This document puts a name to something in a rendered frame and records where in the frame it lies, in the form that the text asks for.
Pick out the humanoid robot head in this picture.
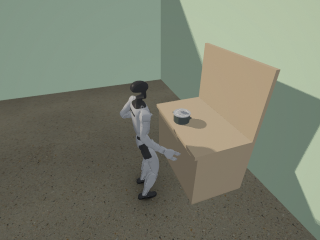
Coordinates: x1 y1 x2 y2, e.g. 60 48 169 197
130 80 149 109

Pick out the robot right hand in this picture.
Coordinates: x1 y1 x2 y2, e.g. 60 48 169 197
164 149 181 161

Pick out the right robot forearm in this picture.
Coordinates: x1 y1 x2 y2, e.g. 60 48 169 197
142 136 167 154

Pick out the right robot thigh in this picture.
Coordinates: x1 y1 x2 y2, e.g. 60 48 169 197
141 145 159 178

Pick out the robot right upper arm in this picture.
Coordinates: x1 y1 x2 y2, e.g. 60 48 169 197
139 109 151 143

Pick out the pot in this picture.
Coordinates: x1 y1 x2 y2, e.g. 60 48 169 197
173 112 191 125

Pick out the lid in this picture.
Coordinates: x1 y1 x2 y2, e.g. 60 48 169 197
173 108 191 118

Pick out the table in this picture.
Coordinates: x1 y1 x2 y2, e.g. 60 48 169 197
156 43 280 205

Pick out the robot left upper arm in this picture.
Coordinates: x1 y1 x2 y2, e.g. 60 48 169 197
119 95 136 119

